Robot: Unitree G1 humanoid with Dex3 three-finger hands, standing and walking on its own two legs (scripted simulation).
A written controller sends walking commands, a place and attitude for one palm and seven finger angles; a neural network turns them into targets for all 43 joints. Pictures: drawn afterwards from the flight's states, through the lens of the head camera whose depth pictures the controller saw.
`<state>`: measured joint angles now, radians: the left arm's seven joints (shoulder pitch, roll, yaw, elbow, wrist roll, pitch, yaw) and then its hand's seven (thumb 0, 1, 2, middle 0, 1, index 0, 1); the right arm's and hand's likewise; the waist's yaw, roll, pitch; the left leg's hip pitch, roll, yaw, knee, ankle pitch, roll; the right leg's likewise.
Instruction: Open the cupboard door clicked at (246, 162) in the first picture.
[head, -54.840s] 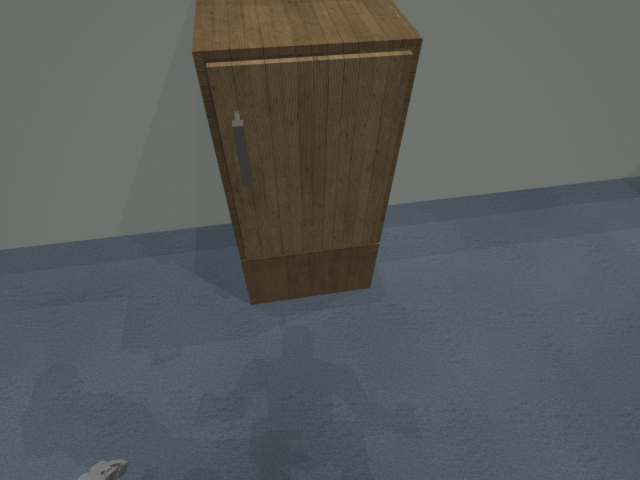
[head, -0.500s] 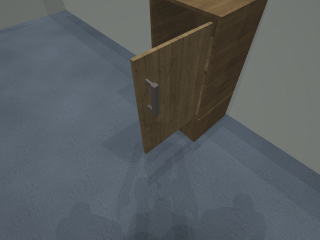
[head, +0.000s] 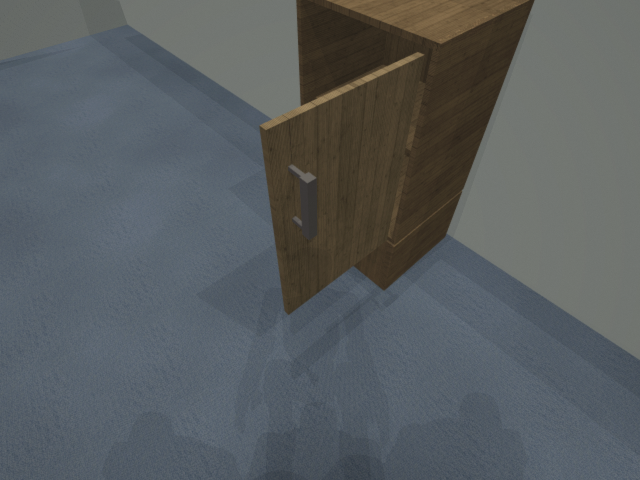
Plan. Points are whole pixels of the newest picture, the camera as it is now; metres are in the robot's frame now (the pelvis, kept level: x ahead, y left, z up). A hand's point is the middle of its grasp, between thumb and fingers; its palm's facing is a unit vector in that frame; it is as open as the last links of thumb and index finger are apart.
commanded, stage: look to check the result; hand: left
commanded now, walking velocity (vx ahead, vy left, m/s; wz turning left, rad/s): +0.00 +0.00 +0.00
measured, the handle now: (302, 202) +0.60 +0.07 -0.05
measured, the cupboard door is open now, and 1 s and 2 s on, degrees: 89 89 89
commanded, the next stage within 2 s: stand and wait in 0.48 s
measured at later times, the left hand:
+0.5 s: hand out of the picture +0.02 +0.16 -0.17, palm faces +0.03 -0.98 -0.20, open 7.4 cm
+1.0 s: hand out of the picture +0.02 +0.15 -0.17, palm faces +0.03 -0.98 -0.19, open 7.4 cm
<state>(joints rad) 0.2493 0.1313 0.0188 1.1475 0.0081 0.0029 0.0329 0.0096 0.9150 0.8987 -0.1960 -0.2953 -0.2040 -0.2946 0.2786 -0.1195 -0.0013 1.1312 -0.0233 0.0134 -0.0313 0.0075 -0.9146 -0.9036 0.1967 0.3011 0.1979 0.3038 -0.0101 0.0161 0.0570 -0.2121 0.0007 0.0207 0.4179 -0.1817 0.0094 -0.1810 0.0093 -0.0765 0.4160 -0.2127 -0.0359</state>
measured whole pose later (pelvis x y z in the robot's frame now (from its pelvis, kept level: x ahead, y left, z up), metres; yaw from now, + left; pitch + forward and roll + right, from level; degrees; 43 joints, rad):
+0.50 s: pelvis +0.01 -0.01 +0.00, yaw +0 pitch -2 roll +0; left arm 0.24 0.13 0.01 1.16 0.01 0.00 0.03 0.01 0.91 0.90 -0.20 -0.30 -0.20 -0.29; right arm 0.26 -0.14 0.01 1.15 -0.02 0.01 -0.03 0.01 -0.91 -0.90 0.20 0.30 0.20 0.30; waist -0.01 0.02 0.06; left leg -0.18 0.01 0.02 0.39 -0.19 0.00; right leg -0.15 0.02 -0.07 0.39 -0.22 -0.04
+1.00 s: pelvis +0.02 -0.02 +0.00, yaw +0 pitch -1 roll +0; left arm 0.25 0.13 0.01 1.16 0.00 -0.01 0.03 0.01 0.91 0.90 -0.20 -0.30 -0.20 -0.29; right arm 0.26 -0.13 0.01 1.15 -0.02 0.01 -0.04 0.00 -0.91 -0.90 0.20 0.30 0.20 0.30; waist -0.01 0.02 0.07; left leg -0.16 0.02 0.02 0.39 -0.20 -0.01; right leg -0.13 0.03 -0.08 0.38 -0.23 -0.06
